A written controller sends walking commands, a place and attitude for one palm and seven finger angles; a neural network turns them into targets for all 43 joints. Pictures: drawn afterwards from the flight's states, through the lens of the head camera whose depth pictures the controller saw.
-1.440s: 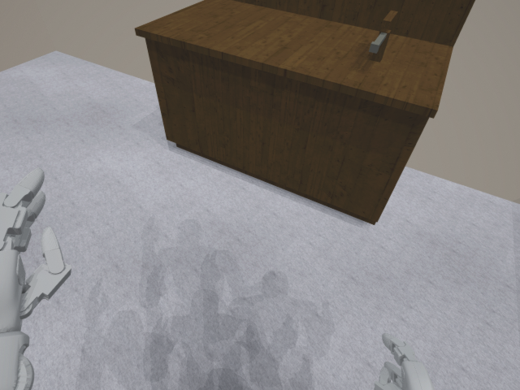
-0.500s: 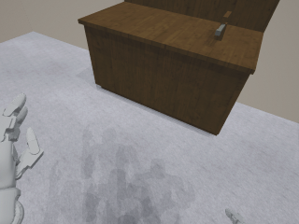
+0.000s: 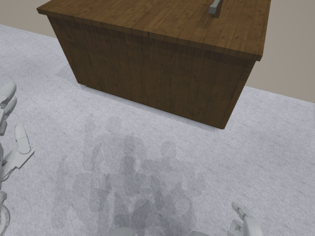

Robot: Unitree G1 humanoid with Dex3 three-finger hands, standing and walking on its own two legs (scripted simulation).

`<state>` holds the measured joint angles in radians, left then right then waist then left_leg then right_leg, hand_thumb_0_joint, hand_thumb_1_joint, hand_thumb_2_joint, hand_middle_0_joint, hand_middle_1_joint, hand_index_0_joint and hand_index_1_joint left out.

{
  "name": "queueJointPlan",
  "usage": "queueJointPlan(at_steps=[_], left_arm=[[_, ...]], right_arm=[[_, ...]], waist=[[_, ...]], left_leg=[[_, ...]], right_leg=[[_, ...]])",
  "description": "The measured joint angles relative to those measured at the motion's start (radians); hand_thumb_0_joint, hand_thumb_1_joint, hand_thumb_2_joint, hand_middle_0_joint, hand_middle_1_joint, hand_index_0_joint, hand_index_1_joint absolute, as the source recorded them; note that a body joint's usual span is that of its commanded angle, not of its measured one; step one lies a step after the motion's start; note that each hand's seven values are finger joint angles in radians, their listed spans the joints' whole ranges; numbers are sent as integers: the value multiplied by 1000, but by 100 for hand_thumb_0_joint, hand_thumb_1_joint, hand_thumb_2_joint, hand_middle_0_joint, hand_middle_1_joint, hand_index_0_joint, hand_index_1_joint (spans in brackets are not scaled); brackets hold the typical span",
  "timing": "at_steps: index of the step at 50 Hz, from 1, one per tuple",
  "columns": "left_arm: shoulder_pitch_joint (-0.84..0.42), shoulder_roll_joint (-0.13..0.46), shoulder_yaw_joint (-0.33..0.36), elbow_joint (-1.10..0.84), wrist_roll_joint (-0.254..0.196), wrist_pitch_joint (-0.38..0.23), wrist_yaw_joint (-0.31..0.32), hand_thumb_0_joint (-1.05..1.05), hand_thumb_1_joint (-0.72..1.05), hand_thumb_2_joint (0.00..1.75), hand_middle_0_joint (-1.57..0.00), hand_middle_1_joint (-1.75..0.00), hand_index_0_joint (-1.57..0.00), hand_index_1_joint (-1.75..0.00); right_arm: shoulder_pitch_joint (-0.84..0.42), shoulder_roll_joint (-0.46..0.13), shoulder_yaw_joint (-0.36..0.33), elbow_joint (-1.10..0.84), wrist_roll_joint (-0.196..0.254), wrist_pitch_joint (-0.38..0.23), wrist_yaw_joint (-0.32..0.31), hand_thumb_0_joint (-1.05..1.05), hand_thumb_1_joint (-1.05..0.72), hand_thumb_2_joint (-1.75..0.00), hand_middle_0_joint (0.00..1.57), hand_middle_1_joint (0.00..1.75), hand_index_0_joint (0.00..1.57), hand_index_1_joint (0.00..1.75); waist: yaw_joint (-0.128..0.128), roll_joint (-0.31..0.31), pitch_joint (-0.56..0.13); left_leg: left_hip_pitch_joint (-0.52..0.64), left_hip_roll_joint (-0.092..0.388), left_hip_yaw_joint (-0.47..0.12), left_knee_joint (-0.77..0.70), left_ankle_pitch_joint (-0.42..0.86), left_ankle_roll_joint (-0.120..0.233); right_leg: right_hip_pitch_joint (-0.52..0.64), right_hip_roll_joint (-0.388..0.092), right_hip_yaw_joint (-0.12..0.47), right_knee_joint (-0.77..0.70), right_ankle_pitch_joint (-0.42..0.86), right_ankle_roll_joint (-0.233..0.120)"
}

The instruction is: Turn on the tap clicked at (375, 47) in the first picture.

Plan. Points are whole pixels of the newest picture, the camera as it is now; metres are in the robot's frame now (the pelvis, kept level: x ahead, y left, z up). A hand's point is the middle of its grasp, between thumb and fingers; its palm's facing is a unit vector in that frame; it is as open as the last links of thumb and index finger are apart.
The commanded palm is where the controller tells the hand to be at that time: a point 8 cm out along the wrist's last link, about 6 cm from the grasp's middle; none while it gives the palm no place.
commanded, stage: walk to a spot facing it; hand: left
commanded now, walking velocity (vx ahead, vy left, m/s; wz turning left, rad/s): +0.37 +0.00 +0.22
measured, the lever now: (212, 9) +1.02 -0.21 +0.08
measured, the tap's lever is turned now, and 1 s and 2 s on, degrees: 0 0 0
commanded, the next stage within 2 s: turn to face it in 0.34 s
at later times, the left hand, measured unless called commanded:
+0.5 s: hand (44, 89) +0.36 +0.25 +0.20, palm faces +0.46 -0.79 -0.41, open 7.4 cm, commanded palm +0.30 +0.29 +0.20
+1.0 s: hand (86, 58) +0.47 +0.19 +0.20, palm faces +0.29 -0.85 -0.43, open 7.4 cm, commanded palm +0.42 +0.23 +0.20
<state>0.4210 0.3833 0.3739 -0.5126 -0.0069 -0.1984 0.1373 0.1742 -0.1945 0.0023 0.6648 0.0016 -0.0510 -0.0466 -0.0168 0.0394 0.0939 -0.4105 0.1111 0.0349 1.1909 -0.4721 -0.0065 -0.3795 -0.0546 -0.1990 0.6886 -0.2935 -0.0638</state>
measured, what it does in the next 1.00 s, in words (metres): walks ahead: left foot, then right foot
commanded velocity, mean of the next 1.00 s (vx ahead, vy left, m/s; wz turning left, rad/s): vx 0.12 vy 0.00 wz -0.24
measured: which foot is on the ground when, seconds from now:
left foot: up 0.00-0.26, down 0.28-0.60, up 0.62-0.86, down 0.88-1.00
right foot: down 0.00-0.30, up 0.32-0.56, down 0.58-0.90, up 0.92-1.00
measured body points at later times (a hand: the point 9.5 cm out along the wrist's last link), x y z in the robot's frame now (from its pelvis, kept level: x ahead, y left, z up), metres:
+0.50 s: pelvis +0.16 +0.00 +0.01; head +0.18 +0.01 +0.46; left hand +0.33 +0.29 +0.22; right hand +0.35 -0.18 -0.08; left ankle +0.19 +0.14 -0.72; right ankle +0.18 -0.12 -0.68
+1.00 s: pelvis +0.22 -0.02 +0.01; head +0.25 -0.01 +0.46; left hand +0.45 +0.24 +0.22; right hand +0.38 -0.29 -0.05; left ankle +0.25 +0.11 -0.72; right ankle +0.21 -0.11 -0.68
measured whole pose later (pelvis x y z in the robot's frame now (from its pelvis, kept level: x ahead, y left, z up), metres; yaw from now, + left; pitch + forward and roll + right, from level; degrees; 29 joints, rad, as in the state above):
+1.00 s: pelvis +0.22 -0.02 +0.01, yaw -9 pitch +0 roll +0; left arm 0.45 0.41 0.40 -0.53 -0.02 -0.22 0.15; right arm 0.16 -0.22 -0.03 0.51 0.01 -0.02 -0.05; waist 0.01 -0.04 0.04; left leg -0.28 0.12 0.19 0.58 -0.29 -0.02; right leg -0.43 0.00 -0.04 0.91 -0.47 0.02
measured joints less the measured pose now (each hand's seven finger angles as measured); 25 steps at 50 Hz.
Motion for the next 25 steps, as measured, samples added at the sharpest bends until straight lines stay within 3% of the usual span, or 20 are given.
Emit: queueJointPlan(at_steps=[2, 4, 9, 14, 15, 18, 20, 22, 25], left_arm=[[30, -15, 1, -19, -1, -12, 0, 1, 89, 90, -21, -30, -22, -31], [68, -18, 5, -41, -2, -23, 2, 1, 89, 90, -22, -30, -22, -31], [104, 8, 19, -75, -7, -31, 20, 1, 89, 90, -22, -30, -22, -31], [83, 0, 18, -75, -6, -28, 46, 1, 89, 90, -22, -30, -22, -31], [68, -2, 21, -70, -7, -29, 50, 1, 89, 90, -21, -30, -22, -31], [-19, 3, 22, 4, -10, -26, 45, 1, 89, 90, -21, -30, -21, -31], [-46, 5, 19, 27, -10, -7, 33, 1, 89, 90, -21, -30, -21, -31], [-29, -1, 13, 2, -15, 1, 26, 2, 89, 90, -21, -30, -21, -31], [37, -3, 6, -54, -20, -14, 21, 2, 89, 90, -21, -30, -21, -31]], right_arm=[[-17, -26, -13, 5, 2, 19, 2, 1, -91, -90, 20, 30, 20, 30], [-19, -40, -25, -2, 2, 32, -3, 1, -91, -90, 20, 30, 20, 30], [20, -51, -39, -38, -3, 34, -19, 1, -91, -90, 20, 30, 20, 29], [60, -58, -43, -73, -4, 16, -37, 1, -91, -90, 20, 30, 19, 29], [56, -55, -45, -79, -2, 11, -40, 1, -91, -90, 20, 30, 19, 29], [8, -3, -37, -64, 2, 5, -34, 1, -91, -90, 19, 30, 19, 29], [-14, 33, -19, -60, 6, 1, -20, 1, -91, -90, 19, 30, 19, 29], [-20, 62, 2, -65, 7, -10, -5, 1, -91, -90, 19, 30, 19, 29], [-6, 90, 31, -76, 7, -29, 7, 1, -91, -90, 20, 30, 20, 29]], waist=[[-6, -2, 2], [-11, -11, -2], [-1, -69, -17], [24, -89, -40], [25, -89, -42], [12, -106, -27], [0, -95, -26], [-4, -78, -26], [6, -46, -28]], left_leg=[[-97, -8, -6, 106, 42, -8], [-163, 2, 4, 80, 78, -15], [-142, 25, 74, -312, 163, -4], [22, -18, 148, -612, 256, 15], [35, -23, 149, -622, 329, 26], [31, -31, 139, -531, 255, 28], [39, -26, 120, -534, 227, 22], [51, -17, 103, -559, 231, 10], [74, 1, 85, -591, 232, -9]], right_leg=[[30, 2, 0, -23, -15, 9], [64, 2, -2, -64, -13, 14], [151, -26, -6, -126, -39, 27], [214, -57, -4, -54, -144, 67], [197, -66, 4, 17, -175, 73], [81, -43, 102, 335, -251, 80], [7, -27, 120, 426, -253, 85], [-36, -30, 112, 379, -219, 88], [-36, -32, 86, 194, -157, 94]])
